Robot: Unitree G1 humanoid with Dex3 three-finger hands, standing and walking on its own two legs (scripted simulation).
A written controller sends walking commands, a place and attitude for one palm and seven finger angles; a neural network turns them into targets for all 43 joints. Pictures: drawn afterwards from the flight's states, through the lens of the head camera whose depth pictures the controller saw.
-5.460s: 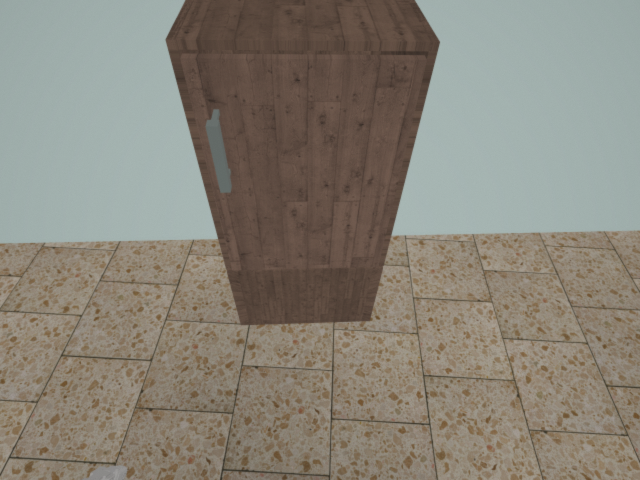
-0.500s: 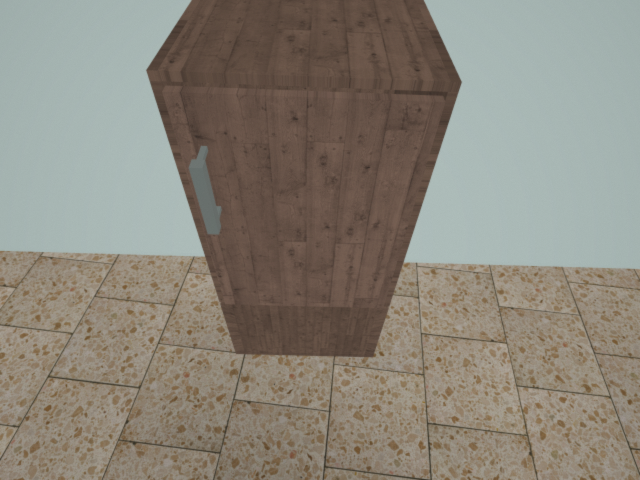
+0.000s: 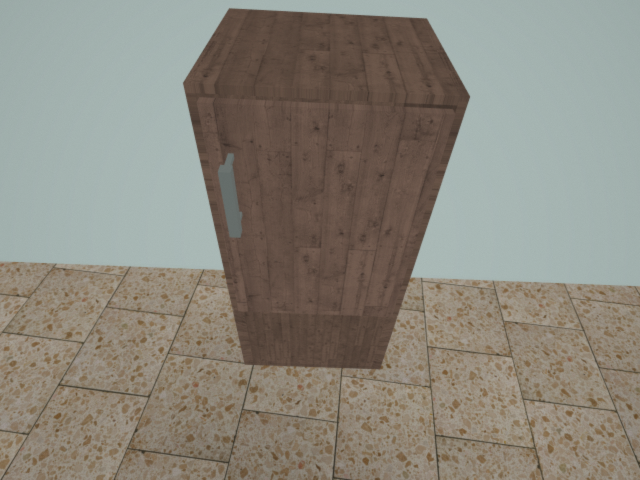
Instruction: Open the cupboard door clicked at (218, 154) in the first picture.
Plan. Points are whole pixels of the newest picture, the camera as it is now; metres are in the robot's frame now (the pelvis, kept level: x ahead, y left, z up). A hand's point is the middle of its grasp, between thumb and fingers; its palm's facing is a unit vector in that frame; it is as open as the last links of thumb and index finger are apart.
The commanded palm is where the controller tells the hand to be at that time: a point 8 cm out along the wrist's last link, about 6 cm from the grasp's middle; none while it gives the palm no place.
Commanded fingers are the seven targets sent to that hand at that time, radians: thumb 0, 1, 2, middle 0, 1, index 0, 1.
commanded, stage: come to a stop and stand still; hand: left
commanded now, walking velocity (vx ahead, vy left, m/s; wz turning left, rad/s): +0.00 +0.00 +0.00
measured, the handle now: (233, 196) +0.58 +0.20 +0.01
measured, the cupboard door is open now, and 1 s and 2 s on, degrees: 0 0 0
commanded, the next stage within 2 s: look again from close up in 0.20 s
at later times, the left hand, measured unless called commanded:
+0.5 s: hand out of the picture -0.05 +0.17 -0.18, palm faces +0.04 -0.99 -0.16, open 7.4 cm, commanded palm none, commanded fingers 0.00 0.90 0.90 -0.20 -0.30 -0.20 -0.30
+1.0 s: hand out of the picture -0.04 +0.17 -0.18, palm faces +0.03 -0.99 -0.15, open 7.4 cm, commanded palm none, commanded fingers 0.00 0.90 0.90 -0.20 -0.30 -0.20 -0.30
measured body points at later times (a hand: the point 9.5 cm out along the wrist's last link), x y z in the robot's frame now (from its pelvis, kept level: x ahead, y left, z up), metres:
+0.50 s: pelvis -0.02 +0.02 +0.00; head -0.02 +0.03 +0.45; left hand -0.05 +0.23 -0.16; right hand -0.03 -0.20 -0.16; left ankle +0.04 +0.09 -0.74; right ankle +0.02 -0.13 -0.74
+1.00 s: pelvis -0.01 +0.02 +0.00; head -0.02 +0.03 +0.45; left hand -0.04 +0.22 -0.16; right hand -0.02 -0.19 -0.16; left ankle +0.04 +0.09 -0.74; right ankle +0.02 -0.13 -0.73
